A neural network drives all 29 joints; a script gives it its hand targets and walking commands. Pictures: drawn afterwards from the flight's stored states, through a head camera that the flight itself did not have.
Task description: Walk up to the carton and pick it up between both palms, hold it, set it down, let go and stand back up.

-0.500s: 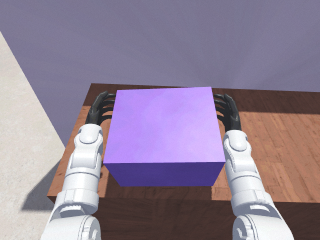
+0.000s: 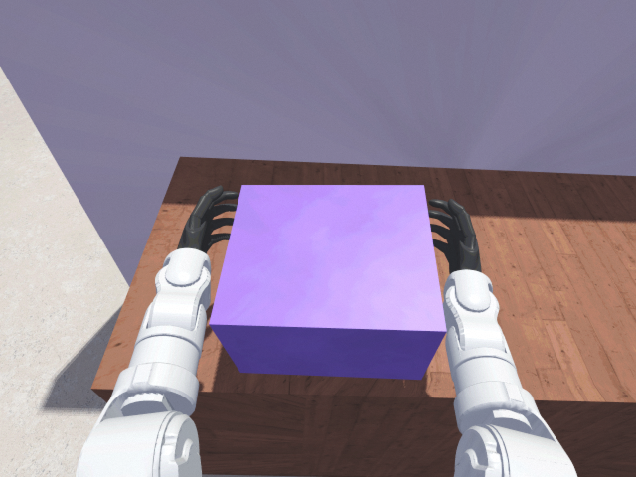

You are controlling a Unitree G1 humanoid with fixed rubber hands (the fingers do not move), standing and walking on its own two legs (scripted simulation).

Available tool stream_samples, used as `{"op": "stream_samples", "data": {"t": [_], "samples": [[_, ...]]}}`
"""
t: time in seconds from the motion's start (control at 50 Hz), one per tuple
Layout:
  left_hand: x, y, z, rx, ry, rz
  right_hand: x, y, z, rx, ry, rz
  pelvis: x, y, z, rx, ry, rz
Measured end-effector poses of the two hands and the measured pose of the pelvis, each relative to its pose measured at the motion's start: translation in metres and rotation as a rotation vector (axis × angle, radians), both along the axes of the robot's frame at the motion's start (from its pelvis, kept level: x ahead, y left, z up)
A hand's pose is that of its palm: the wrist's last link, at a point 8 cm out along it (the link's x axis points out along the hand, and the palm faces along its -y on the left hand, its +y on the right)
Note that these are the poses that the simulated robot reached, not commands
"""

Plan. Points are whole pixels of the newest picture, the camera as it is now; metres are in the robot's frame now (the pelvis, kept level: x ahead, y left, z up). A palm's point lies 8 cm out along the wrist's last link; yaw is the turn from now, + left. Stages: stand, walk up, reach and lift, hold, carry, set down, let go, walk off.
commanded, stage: set down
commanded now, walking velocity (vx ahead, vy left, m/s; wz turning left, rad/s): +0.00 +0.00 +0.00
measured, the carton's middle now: (330, 280) +0.37 -0.04 +0.03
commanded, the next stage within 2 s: none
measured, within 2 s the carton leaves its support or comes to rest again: rests again in 1.36 s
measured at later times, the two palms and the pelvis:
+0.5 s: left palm (205, 247) +0.41 +0.13 +0.06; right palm (456, 267) +0.37 -0.21 +0.05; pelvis +0.01 +0.00 +0.00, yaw +0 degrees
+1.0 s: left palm (209, 254) +0.42 +0.13 +0.03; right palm (451, 276) +0.37 -0.21 +0.03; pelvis +0.02 +0.00 +0.00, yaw +0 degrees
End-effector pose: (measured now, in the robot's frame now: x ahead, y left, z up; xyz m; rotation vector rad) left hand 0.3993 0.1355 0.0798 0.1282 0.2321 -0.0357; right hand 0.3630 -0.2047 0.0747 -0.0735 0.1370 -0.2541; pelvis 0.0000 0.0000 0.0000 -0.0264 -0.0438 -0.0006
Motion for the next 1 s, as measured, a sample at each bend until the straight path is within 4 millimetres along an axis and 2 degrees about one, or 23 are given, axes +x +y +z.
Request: {"op": "stream_samples", "data": {"t": [0.38, 0.62, 0.76, 1.0], "samples": [[0.015, -0.004, -0.015, -0.013, 0.009, -0.016, 0.009, -0.003, -0.016, 0.0, 0.01, -0.02, 0.009, 0.0, 0.0, 0.0, 0.069, -0.002], [0.016, -0.004, -0.023, -0.013, 0.009, -0.019, 0.009, -0.003, -0.023, 0.0, 0.011, -0.026, 0.011, 0.0, 0.0, 0.0, 0.09, -0.002], [0.014, -0.004, -0.035, -0.011, 0.039, -0.019, 0.007, -0.003, -0.033, -0.001, 0.041, -0.026, 0.011, 0.0, 0.0, 0.0, 0.099, -0.003], [0.02, -0.006, -0.046, -0.019, 0.042, -0.025, 0.009, -0.005, -0.046, 0.009, 0.048, -0.039, 0.016, 0.0, 0.0, 0.0, 0.145, -0.004]]}}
